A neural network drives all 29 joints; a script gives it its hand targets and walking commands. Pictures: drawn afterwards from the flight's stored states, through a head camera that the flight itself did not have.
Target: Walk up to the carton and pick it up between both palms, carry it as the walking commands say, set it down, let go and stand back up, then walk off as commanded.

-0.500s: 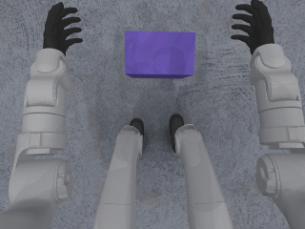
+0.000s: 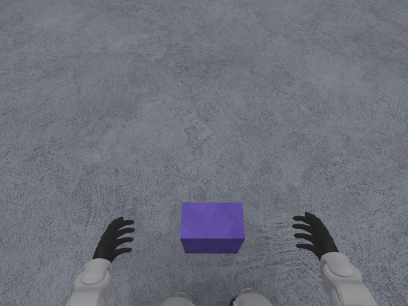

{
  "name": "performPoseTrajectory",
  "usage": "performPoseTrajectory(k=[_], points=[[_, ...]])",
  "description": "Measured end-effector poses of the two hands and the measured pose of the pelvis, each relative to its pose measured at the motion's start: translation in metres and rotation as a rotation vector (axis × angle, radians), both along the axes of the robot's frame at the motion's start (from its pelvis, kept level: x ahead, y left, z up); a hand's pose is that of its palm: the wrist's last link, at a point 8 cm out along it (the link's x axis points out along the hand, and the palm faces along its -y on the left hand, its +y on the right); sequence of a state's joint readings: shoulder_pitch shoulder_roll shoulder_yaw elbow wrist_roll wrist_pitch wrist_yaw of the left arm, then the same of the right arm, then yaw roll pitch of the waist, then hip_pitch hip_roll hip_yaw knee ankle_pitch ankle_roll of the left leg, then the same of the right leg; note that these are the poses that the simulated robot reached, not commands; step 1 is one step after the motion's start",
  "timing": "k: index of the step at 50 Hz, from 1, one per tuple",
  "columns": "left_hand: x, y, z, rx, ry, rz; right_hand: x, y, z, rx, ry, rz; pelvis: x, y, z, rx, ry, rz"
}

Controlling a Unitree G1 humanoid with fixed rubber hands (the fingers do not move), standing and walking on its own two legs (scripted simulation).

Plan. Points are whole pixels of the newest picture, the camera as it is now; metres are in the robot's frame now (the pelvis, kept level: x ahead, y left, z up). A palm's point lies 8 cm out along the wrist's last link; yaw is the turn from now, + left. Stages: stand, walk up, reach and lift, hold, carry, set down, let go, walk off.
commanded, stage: let go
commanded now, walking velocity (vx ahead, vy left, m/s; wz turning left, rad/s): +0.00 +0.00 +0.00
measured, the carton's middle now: (211, 229) +0.44 -0.01 -0.61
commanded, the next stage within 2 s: stand in 0.64 s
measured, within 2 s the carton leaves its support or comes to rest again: neither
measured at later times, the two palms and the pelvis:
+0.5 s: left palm (96, 278) +0.20 +0.22 -0.05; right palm (343, 264) +0.21 -0.24 -0.04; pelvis +0.05 -0.01 +0.03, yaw +1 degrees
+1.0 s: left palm out of the picture +0.15 +0.28 -0.06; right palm (374, 292) +0.16 -0.29 -0.06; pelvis +0.07 -0.01 +0.03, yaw +1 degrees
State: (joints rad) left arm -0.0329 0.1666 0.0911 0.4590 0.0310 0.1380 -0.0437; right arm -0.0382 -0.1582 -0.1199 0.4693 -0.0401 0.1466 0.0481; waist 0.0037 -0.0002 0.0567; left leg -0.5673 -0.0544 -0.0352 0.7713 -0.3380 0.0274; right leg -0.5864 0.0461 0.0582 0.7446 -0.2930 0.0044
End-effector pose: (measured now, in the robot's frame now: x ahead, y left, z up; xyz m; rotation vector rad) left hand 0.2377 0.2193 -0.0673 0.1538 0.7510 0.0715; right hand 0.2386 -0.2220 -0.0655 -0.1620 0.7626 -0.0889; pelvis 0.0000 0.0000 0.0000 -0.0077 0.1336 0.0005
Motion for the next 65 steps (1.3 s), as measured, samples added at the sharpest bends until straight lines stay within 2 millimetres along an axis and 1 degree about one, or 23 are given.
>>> performPoseTrajectory(k=[3, 9, 11, 13, 15, 17, 23, 29, 34, 36, 39, 45, 50, 56, 65], points=[[-0.014, 0.000, 0.006, 0.015, 0.024, -0.010, -0.014, -0.002, 0.006, -0.003, 0.011, 0.004, 0.007, -0.001, 0.008, -0.005, -0.069, 0.001], [-0.050, 0.004, 0.010, 0.028, 0.099, -0.002, -0.049, -0.009, 0.009, -0.008, 0.077, 0.009, 0.023, -0.003, 0.022, -0.002, -0.166, 0.005], [-0.058, 0.005, 0.012, 0.025, 0.111, 0.007, -0.058, -0.011, 0.010, -0.008, 0.097, 0.017, 0.027, -0.005, 0.024, 0.000, -0.182, 0.008], [-0.061, 0.006, 0.014, 0.017, 0.113, 0.011, -0.062, -0.012, 0.010, -0.007, 0.110, 0.022, 0.030, -0.006, 0.026, 0.001, -0.193, 0.011], [-0.061, 0.006, 0.016, 0.016, 0.109, 0.009, -0.062, -0.014, 0.011, -0.007, 0.113, 0.025, 0.031, -0.007, 0.026, 0.002, -0.203, 0.013], [-0.058, 0.007, 0.018, 0.016, 0.101, 0.008, -0.058, -0.014, 0.014, -0.008, 0.104, 0.032, 0.033, -0.008, 0.027, 0.002, -0.209, 0.013], [-0.044, 0.003, 0.022, 0.001, 0.081, -0.001, -0.035, -0.014, 0.024, -0.011, 0.055, 0.051, 0.043, -0.011, 0.028, 0.003, -0.224, 0.018], [-0.034, -0.001, 0.021, 0.001, 0.078, -0.004, -0.019, -0.015, 0.028, -0.020, 0.044, 0.048, 0.055, -0.012, 0.028, 0.002, -0.235, 0.018], [-0.034, -0.002, 0.015, 0.004, 0.092, 0.010, -0.017, -0.017, 0.023, -0.038, 0.076, 0.037, 0.064, -0.012, 0.028, -0.001, -0.222, 0.013], [-0.037, 0.004, 0.010, 0.024, 0.106, 0.032, -0.019, -0.021, 0.018, -0.051, 0.091, 0.032, 0.069, -0.012, 0.028, -0.003, -0.188, 0.016], [-0.045, 0.019, 0.005, 0.060, 0.119, 0.074, -0.025, -0.033, 0.015, -0.083, 0.097, 0.006, 0.076, -0.011, 0.027, -0.002, -0.167, 0.017], [-0.065, 0.048, 0.003, 0.123, 0.120, 0.137, -0.048, -0.058, 0.013, -0.137, 0.076, -0.075, 0.079, -0.008, 0.027, -0.003, -0.175, 0.017], [-0.084, 0.062, 0.005, 0.144, 0.105, 0.159, -0.075, -0.066, 0.008, -0.149, 0.075, -0.103, 0.071, -0.005, 0.027, -0.001, -0.195, 0.015], [-0.114, 0.063, 0.002, 0.143, 0.121, 0.160, -0.111, -0.062, -0.001, -0.138, 0.116, -0.095, 0.052, -0.005, 0.029, 0.004, -0.212, 0.009], [-0.172, 0.059, -0.012, 0.132, 0.235, 0.152, -0.166, -0.060, -0.015, -0.117, 0.224, -0.079, 0.022, -0.006, 0.029, 0.009, -0.212, -0.004]])
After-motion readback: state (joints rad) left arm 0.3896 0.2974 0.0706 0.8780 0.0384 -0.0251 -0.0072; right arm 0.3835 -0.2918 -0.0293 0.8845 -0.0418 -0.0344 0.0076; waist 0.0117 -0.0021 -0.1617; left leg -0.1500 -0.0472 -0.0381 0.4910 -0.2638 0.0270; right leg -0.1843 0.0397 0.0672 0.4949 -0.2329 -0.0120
